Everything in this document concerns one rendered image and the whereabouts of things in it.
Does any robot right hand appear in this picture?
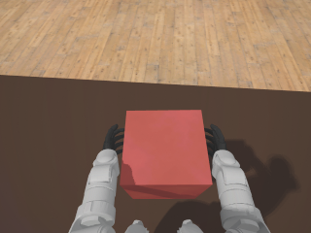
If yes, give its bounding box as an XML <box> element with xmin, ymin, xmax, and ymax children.
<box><xmin>204</xmin><ymin>124</ymin><xmax>227</xmax><ymax>157</ymax></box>

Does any carton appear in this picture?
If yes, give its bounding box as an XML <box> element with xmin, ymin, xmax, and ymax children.
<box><xmin>120</xmin><ymin>110</ymin><xmax>213</xmax><ymax>199</ymax></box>

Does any robot right forearm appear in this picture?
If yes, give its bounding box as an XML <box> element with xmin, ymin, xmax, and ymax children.
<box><xmin>211</xmin><ymin>150</ymin><xmax>271</xmax><ymax>233</ymax></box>

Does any robot left hand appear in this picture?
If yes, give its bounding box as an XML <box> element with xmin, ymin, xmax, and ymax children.
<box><xmin>102</xmin><ymin>124</ymin><xmax>125</xmax><ymax>154</ymax></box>

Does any robot left forearm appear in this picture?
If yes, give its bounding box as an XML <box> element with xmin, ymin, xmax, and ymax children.
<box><xmin>68</xmin><ymin>149</ymin><xmax>120</xmax><ymax>233</ymax></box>

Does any robot right thigh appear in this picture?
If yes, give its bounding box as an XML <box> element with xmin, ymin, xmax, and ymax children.
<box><xmin>177</xmin><ymin>223</ymin><xmax>203</xmax><ymax>233</ymax></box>

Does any robot right shin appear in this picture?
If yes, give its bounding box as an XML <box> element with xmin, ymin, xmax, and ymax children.
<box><xmin>181</xmin><ymin>219</ymin><xmax>192</xmax><ymax>227</ymax></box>

